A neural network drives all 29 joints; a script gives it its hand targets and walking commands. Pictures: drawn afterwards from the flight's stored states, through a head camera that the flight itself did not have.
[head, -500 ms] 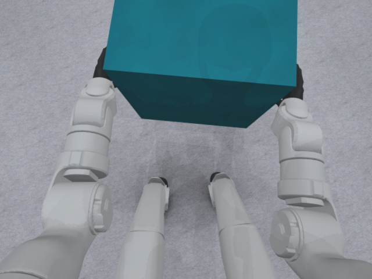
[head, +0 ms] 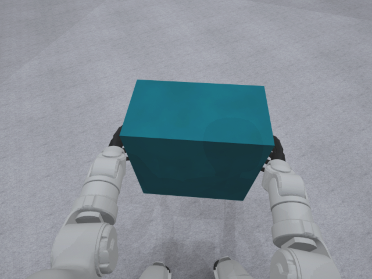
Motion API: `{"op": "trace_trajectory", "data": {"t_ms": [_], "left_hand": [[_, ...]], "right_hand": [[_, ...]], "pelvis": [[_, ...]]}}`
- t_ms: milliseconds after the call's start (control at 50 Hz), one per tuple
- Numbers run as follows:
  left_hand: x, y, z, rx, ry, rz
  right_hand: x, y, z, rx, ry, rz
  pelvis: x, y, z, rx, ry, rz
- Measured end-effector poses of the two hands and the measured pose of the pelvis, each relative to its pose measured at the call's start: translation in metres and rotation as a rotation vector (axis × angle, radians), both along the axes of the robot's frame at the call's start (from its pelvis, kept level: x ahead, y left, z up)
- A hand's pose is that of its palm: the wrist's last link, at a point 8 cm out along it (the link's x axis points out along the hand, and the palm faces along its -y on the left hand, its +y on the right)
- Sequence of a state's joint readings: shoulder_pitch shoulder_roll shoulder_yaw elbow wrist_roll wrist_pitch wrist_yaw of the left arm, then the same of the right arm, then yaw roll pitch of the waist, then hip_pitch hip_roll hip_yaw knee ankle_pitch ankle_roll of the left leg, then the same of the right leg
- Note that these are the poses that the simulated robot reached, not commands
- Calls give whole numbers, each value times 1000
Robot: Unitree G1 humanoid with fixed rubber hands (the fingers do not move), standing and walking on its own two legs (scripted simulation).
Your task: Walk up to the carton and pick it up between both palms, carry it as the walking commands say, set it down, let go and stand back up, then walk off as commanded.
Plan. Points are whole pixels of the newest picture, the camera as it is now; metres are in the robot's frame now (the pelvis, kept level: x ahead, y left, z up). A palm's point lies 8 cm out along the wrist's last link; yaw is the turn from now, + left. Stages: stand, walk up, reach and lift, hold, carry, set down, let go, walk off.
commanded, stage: reach and lift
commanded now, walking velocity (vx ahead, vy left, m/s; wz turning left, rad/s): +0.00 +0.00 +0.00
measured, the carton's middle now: (195, 146) +0.43 -0.03 -0.03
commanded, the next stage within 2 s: hold in 1.98 s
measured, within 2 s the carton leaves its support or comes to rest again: neither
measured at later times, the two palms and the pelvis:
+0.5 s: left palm (110, 143) +0.39 +0.17 +0.05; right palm (279, 153) +0.35 -0.20 +0.05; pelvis +0.09 +0.01 +0.03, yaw +0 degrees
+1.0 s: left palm (111, 149) +0.37 +0.16 +0.06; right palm (285, 148) +0.35 -0.21 +0.06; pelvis +0.09 -0.02 +0.03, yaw -1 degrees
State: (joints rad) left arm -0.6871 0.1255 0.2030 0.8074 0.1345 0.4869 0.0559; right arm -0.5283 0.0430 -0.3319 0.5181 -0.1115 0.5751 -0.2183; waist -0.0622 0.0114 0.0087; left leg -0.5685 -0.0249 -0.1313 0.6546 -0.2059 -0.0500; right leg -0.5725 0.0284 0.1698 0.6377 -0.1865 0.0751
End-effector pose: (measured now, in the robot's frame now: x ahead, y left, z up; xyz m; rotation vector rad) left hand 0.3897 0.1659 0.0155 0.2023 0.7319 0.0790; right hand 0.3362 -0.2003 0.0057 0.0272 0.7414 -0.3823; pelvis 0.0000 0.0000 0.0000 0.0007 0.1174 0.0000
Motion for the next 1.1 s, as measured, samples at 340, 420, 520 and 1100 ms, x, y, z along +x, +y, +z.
{"op": "trace_trajectory", "data": {"t_ms": [340, 420, 520, 1100], "left_hand": [[-3, 8, 49, -134, -2, -50], [-1, 9, 43, -37, 40, -64], [4, 2, 38, 6, 32, 4], [-17, 5, 53, -47, -48, 99]], "right_hand": [[7, -3, 65, 31, -26, -10], [7, 2, 47, 41, 20, 0], [11, 1, 42, 24, 18, -5], [18, 1, 65, -5, -62, 70]], "pelvis": [[83, 8, 21, -15, -224, 6], [89, 12, 26, -11, -224, 5], [95, 13, 30, -4, -173, 4], [79, -12, 32, -4, -146, -6]]}}
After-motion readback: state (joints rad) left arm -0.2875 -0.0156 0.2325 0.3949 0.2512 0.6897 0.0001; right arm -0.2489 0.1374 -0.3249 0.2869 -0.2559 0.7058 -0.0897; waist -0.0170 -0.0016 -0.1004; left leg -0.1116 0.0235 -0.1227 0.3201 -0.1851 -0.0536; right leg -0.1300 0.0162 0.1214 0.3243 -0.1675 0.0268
